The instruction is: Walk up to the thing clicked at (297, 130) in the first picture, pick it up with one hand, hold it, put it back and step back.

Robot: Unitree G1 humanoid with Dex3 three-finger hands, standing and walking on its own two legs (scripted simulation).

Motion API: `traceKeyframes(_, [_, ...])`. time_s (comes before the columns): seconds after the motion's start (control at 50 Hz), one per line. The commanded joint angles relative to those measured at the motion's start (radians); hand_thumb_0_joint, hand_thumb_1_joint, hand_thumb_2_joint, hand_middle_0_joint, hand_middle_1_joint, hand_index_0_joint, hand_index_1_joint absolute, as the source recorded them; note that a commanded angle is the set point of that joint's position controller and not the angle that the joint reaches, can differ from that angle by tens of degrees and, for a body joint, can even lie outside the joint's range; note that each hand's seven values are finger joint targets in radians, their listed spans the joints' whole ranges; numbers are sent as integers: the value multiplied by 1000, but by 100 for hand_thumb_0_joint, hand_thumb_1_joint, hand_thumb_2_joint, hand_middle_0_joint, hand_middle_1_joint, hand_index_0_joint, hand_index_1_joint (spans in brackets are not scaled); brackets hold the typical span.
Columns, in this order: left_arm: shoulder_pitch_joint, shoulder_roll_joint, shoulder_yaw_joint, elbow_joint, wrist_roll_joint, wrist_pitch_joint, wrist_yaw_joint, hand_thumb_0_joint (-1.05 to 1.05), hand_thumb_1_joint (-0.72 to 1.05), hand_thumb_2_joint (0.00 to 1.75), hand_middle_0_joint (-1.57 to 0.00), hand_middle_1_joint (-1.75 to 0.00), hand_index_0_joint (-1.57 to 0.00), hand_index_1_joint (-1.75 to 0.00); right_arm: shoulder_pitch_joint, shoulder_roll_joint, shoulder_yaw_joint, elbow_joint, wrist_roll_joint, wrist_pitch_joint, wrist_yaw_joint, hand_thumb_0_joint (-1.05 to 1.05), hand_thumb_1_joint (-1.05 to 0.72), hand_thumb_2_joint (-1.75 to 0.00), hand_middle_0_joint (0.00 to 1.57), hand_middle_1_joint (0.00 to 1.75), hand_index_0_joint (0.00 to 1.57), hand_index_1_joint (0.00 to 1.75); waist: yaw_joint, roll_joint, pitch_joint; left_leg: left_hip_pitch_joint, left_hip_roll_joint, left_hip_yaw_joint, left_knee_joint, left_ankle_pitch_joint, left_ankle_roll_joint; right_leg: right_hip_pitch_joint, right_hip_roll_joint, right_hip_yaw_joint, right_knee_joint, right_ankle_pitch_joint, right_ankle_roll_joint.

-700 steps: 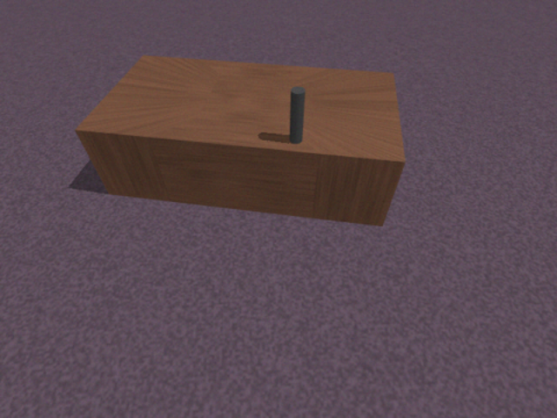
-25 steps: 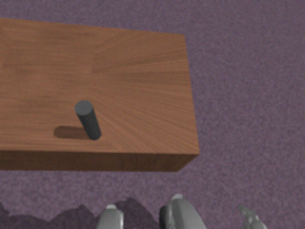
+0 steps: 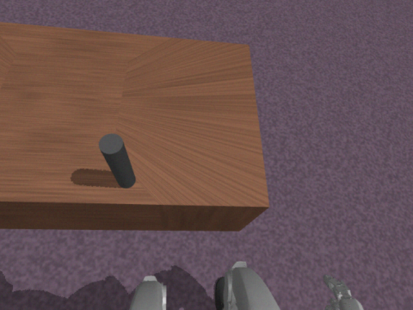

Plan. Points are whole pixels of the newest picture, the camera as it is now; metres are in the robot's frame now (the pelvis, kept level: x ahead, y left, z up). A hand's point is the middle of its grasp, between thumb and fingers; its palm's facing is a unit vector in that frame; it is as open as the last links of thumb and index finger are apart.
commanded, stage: go down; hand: left
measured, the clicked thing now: (120, 164) +0.47 +0.19 -0.18
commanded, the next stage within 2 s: approach in 0.90 s
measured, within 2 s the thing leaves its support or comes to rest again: neither
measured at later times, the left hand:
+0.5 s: hand out of the picture +0.38 +0.38 +0.07, palm faces +0.18 -0.98 +0.00, open 17.1 cm
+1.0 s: hand out of the picture +0.39 +0.38 +0.07, palm faces +0.17 -0.99 +0.00, open 17.1 cm
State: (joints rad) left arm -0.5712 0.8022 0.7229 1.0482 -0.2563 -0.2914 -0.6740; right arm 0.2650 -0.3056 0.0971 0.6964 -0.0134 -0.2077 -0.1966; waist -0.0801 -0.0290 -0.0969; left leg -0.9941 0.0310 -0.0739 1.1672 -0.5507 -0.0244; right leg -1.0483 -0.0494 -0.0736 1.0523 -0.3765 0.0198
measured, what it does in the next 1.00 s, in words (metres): stands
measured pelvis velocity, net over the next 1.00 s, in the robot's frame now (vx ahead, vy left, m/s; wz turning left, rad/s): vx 0.00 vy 0.00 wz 0.00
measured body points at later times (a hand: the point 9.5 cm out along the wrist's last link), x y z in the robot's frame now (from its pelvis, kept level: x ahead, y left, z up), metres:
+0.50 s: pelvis +0.00 +0.00 +0.00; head +0.14 +0.04 +0.43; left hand +0.37 +0.43 +0.08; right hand +0.11 -0.28 -0.09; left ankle +0.00 +0.13 -0.65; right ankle +0.06 -0.14 -0.65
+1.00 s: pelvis +0.00 +0.00 +0.00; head +0.14 +0.04 +0.43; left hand +0.37 +0.43 +0.07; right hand +0.10 -0.28 -0.10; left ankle +0.00 +0.13 -0.65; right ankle +0.06 -0.14 -0.65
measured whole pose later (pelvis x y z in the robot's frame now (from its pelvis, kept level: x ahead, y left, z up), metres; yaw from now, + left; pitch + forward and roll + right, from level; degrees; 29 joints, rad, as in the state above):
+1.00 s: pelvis +0.00 +0.00 +0.00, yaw +0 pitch +22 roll -3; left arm -0.55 0.78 0.73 1.03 -0.26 -0.30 -0.67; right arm 0.26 -0.30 0.10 0.70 -0.01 -0.20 -0.19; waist -0.08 -0.03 -0.10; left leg -1.00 0.03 -0.07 1.18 -0.56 -0.02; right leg -1.06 -0.05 -0.07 1.07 -0.39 0.02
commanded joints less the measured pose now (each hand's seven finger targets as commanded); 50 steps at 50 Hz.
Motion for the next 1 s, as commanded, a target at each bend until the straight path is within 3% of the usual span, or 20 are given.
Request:
traceKeyframes(0.0, [-237,412,84,-199,-39,-56,-3,0,-46,1,-6,-5,-6,-4,114,-189,-62,-57,-1,-28,-21,0,-92,-90,20,30,20,30,33,177,-449,209,-33,14,-160,406,15,322,29,23,-91,205,-45])
traceKeyframes(0.06, [-223,385,64,-196,-32,-58,-9,0,-47,1,-5,-5,-6,-4,107,-191,-69,-62,1,-26,-21,0,-91,-90,20,30,20,30,33,192,-440,225,-34,15,-169,388,12,300,29,24,-90,192,-47])
traceKeyframes(0.14, [-254,401,84,-243,-45,-65,-14,0,-45,1,-5,-4,-6,-3,119,-199,-73,-53,1,-25,-23,0,-92,-90,20,30,20,30,23,197,-498,285,-31,9,-157,445,11,298,31,19,-91,223,-45])
traceKeyframes(0.26, [-218,394,77,-229,-34,-56,-3,0,-47,0,-6,-5,-7,-4,107,-188,-72,-53,3,-22,-25,0,-92,-90,20,30,20,30,41,210,-435,241,-34,14,-179,368,10,298,32,26,-99,173,-47])
traceKeyframes(0.32, [-222,382,67,-225,-37,-57,-1,0,-46,1,-5,-6,-6,-4,92,-187,-73,-64,7,-24,-26,0,-91,-90,20,30,20,30,35,186,-401,199,-35,21,-191,296,17,306,33,34,-107,134,-46])
traceKeyframes(0.36, [-238,401,78,-252,-39,-61,0,0,-44,0,-6,-5,-7,-3,98,-188,-74,-62,4,-26,-23,0,-91,-90,20,30,20,30,41,214,-425,212,-36,17,-193,310,12,315,31,27,-105,138,-48])
traceKeyframes(0.42, [-212,372,67,-209,-41,-61,-6,0,-43,1,-5,-5,-6,-4,92,-188,-71,-63,7,-26,-24,0,-91,-90,20,30,20,30,22,180,-404,215,-32,12,-185,333,13,297,33,23,-101,155,-47])
traceKeyframes(0.44, [-219,374,61,-219,-42,-63,-10,0,-43,0,-5,-5,-7,-4,89,-183,-67,-65,6,-27,-26,0,-91,-90,20,30,20,30,29,185,-401,204,-34,19,-180,321,16,301,33,31,-105,151,-45])
traceKeyframes(0.46, [-190,351,58,-182,-44,-59,-11,0,-46,0,-5,-5,-7,-4,98,-192,-73,-58,6,-25,-25,0,-92,-90,20,30,20,30,18,177,-410,220,-32,12,-175,351,14,290,33,23,-99,168,-47])
traceKeyframes(0.54, [-196,368,68,-210,-49,-67,-23,0,-46,0,-5,-5,-6,-3,107,-197,-70,-48,0,-25,-23,0,-92,-90,20,30,20,30,26,214,-456,276,-29,2,-144,484,7,254,31,14,-74,235,-48])
traceKeyframes(0.66, [-276,390,74,-278,-43,-83,-10,0,-43,2,-5,-4,-5,-3,110,-198,-79,-49,-4,-25,-20,0,-92,-90,20,30,20,30,30,244,-498,298,-30,-1,-152,443,1,243,31,17,-66,196,-53])
traceKeyframes(0.76, [-233,374,67,-210,-31,-68,-1,0,-41,2,-5,-5,-6,-3,100,-188,-73,-50,-4,-21,-22,0,-92,-90,20,30,20,30,30,204,-447,238,-35,9,-160,384,9,270,31,22,-78,177,-49])
traceKeyframes(0.8, [-244,398,76,-236,-28,-66,3,0,-43,1,-5,-5,-6,-4,100,-186,-73,-57,-2,-22,-20,0,-92,-90,20,30,20,30,39,202,-448,203,-37,16,-167,348,14,305,29,32,-82,166,-47])
traceKeyframes(0.84, [-210,369,64,-211,-34,-55,0,0,-42,1,-5,-5,-6,-4,88,-189,-76,-67,3,-20,-21,0,-91,-90,20,30,20,30,41,199,-419,208,-36,16,-176,319,13,284,33,28,-89,143,-47])
traceKeyframes(0.86, [-218,358,55,-218,-34,-55,-2,0,-42,1,-5,-6,-6,-4,96,-190,-76,-63,1,-20,-19,0,-91,-90,20,30,20,30,30,196,-428,208,-34,15,-175,330,12,290,33,24,-87,151,-48])
traceKeyframes(0.92, [-226,393,81,-227,-40,-61,-1,0,-43,1,-5,-6,-6,-4,102,-185,-70,-59,3,-22,-19,0,-92,-90,20,30,20,30,32,178,-451,201,-36,16,-155,371,15,309,33,25,-89,189,-45])
traceKeyframes(0.98, [-183,340,56,-215,-44,-62,-4,0,-43,1,-5,-6,-6,-4,98,-189,-75,-62,4,-21,-18,0,-91,-90,20,30,20,30,29,173,-438,224,-33,12,-163,382,13,289,33,23,-84,186,-46])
